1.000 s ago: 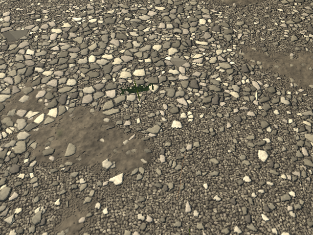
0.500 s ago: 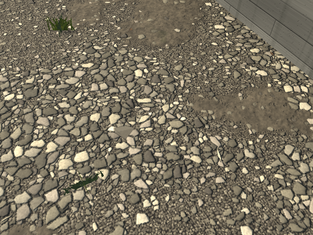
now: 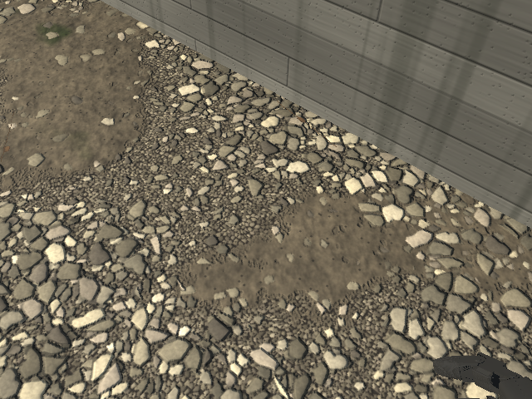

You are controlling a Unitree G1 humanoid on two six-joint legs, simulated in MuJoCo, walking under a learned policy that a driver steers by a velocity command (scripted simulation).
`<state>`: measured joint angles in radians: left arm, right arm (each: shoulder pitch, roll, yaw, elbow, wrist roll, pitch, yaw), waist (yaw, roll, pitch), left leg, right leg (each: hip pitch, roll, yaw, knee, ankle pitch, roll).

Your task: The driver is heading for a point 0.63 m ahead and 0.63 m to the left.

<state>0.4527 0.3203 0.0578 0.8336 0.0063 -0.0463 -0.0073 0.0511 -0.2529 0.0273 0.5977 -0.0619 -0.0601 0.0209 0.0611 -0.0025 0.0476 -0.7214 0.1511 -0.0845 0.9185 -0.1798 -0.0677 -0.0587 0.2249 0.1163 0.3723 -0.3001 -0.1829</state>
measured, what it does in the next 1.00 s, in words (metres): walks ahead, turning left: left foot, then right foot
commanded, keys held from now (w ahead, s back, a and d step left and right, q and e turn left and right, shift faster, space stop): w+q+shift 1.00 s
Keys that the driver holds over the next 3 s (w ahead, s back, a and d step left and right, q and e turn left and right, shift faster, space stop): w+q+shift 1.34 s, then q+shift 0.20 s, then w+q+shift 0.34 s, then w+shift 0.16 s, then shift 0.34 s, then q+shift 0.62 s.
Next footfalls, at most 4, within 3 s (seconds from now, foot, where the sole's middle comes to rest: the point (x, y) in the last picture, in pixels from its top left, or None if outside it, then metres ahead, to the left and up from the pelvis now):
0.16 left None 0.39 0.16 -0.77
0.58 right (294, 279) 0.79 -0.01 -0.77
1.04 left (178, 192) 1.08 0.37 -0.77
1.42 right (148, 106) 1.48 0.55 -0.77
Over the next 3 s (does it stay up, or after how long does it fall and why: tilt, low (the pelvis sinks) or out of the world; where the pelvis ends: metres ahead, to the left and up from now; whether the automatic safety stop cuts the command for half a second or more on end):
stays up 1.35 1.20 0.02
